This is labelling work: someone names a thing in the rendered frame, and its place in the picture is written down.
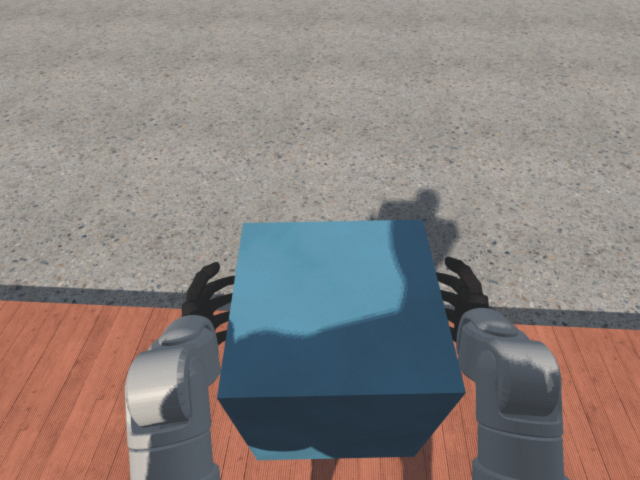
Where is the robot right hand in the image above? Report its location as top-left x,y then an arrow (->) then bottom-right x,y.
436,257 -> 489,342

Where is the left robot forearm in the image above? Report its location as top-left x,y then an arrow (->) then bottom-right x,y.
125,315 -> 221,480

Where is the carton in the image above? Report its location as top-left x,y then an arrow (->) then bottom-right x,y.
217,220 -> 466,460

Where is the robot left hand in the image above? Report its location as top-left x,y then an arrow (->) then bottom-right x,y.
181,262 -> 235,345

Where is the right robot forearm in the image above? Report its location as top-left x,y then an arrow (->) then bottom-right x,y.
456,308 -> 570,480

